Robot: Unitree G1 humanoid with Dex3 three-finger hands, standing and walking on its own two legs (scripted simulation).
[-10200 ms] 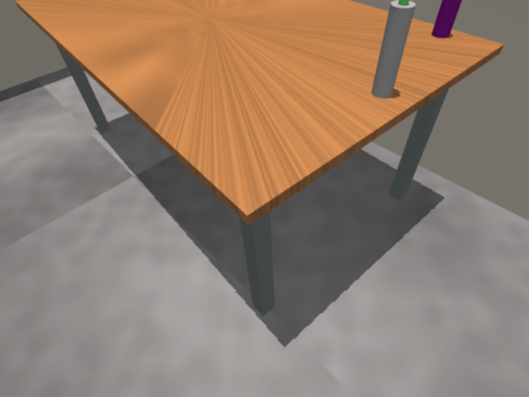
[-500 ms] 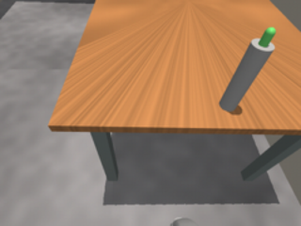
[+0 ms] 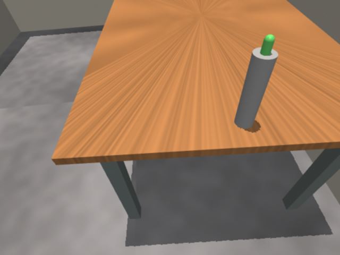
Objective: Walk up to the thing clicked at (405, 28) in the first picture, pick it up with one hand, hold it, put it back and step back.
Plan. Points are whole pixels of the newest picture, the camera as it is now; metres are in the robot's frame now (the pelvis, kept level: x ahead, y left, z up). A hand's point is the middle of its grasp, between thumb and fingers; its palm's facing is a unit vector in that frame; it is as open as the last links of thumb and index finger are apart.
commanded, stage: walk up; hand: right
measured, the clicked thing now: (254, 86) +0.50 -0.20 +0.13
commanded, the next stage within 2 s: stand in 0.86 s
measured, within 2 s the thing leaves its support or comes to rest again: neither
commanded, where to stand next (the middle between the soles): +0.09 +0.01 m, yaw +2 degrees
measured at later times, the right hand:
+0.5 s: hand out of the picture +0.08 -0.26 -0.14, palm faces +0.01 +0.94 -0.35, open 7.4 cm
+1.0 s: hand out of the picture +0.09 -0.25 -0.14, palm faces -0.01 +0.94 -0.33, open 7.4 cm
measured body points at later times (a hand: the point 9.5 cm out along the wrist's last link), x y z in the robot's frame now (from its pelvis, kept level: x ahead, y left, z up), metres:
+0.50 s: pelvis +0.00 +0.01 +0.02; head +0.02 +0.01 +0.46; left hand +0.11 +0.31 -0.11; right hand +0.08 -0.30 -0.11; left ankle +0.02 +0.14 -0.73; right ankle -0.01 -0.15 -0.73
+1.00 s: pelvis +0.00 +0.01 +0.02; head +0.02 +0.01 +0.47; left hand +0.08 +0.31 -0.11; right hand +0.09 -0.29 -0.11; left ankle +0.02 +0.14 -0.73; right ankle -0.01 -0.15 -0.73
